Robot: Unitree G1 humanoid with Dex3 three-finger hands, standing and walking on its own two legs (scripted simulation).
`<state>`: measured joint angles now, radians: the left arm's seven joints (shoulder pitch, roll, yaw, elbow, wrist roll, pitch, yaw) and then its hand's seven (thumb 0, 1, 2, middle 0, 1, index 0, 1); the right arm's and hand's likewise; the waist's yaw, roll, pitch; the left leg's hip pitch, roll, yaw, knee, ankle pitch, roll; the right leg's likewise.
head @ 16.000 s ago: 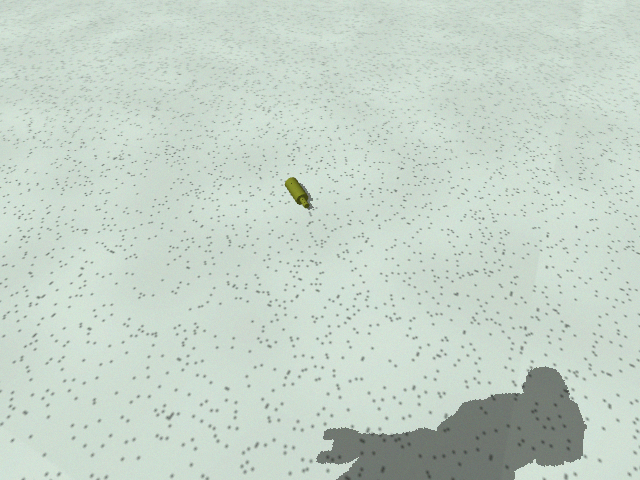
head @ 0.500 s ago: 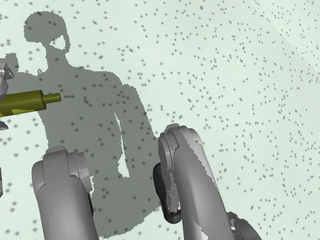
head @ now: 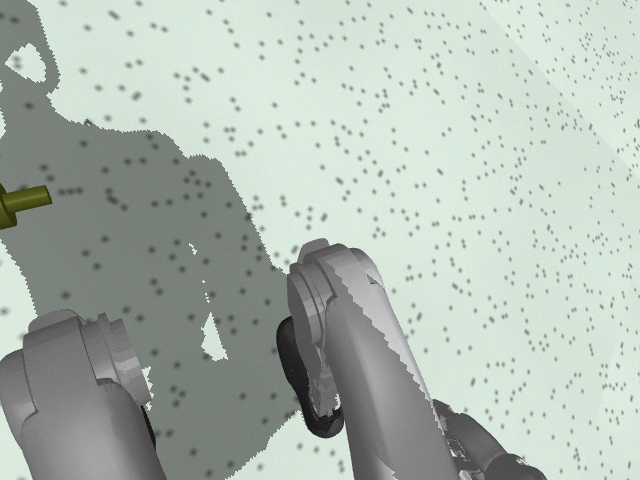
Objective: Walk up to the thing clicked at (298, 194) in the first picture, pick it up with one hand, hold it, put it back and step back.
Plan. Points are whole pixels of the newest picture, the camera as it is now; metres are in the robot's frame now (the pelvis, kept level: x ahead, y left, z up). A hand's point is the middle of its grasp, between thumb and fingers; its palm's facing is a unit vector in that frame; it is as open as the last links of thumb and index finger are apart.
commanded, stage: rest palm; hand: left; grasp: from above
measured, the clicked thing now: out of the picture +0.45 +0.29 -0.27
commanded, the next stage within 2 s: close in 0.24 s
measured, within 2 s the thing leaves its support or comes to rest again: neither
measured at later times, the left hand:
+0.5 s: hand out of the picture +0.43 +0.31 -0.23, palm faces -0.42 -0.14 -0.90, open 13.6 cm
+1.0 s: hand out of the picture +0.44 +0.31 -0.24, palm faces -0.44 -0.16 -0.89, open 11.3 cm
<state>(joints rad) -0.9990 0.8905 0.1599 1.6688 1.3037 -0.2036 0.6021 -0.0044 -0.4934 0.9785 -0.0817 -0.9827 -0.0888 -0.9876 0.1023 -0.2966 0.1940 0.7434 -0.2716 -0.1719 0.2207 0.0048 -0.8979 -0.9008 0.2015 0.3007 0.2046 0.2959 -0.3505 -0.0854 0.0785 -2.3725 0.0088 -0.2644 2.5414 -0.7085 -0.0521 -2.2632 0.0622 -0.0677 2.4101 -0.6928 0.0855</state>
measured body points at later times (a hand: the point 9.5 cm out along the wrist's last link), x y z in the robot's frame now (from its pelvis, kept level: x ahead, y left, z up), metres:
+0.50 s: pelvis +0.00 +0.01 +0.00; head +0.25 +0.13 +0.35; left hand +0.45 +0.31 -0.18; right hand +0.05 -0.26 -0.06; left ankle +0.06 +0.14 -0.27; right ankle +0.11 -0.14 -0.26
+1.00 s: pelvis +0.00 +0.01 +0.00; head +0.26 +0.13 +0.34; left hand +0.45 +0.32 -0.19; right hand +0.05 -0.24 -0.07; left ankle +0.06 +0.14 -0.27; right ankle +0.11 -0.14 -0.26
